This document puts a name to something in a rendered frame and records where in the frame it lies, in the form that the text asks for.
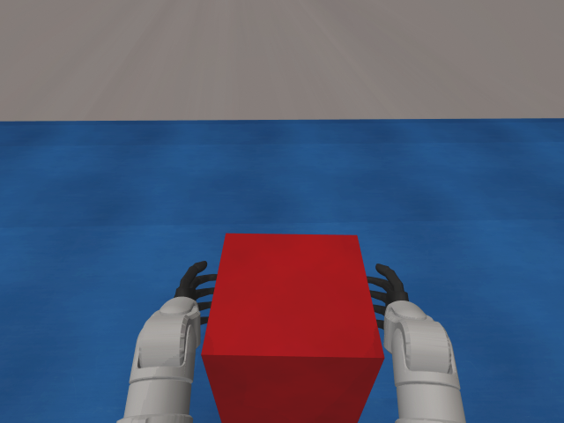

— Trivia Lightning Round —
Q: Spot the robot right forearm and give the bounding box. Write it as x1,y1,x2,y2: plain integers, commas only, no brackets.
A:
383,301,466,423

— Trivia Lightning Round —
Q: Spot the robot left hand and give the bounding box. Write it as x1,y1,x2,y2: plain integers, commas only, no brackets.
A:
174,261,218,325

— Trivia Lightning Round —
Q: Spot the robot right hand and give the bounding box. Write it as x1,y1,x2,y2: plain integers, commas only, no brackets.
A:
367,263,409,330

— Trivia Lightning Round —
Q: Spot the carton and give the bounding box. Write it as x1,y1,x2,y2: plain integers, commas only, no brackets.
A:
201,234,384,423

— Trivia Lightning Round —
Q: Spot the robot left forearm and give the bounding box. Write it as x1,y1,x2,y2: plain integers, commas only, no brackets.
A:
116,297,201,423

